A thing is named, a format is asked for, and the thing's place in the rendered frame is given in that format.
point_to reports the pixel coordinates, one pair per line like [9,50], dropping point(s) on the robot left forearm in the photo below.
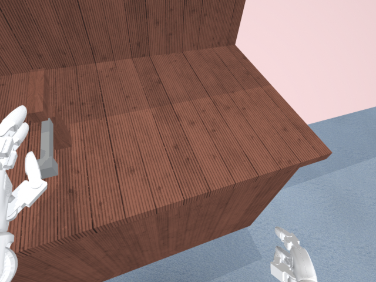
[8,259]

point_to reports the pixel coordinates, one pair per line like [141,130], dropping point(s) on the right robot hand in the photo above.
[293,266]

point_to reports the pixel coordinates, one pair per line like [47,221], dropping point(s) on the counter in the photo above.
[166,136]

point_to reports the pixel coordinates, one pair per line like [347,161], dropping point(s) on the tap lever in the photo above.
[47,164]

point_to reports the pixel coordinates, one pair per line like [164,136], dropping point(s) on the left robot hand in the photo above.
[12,133]

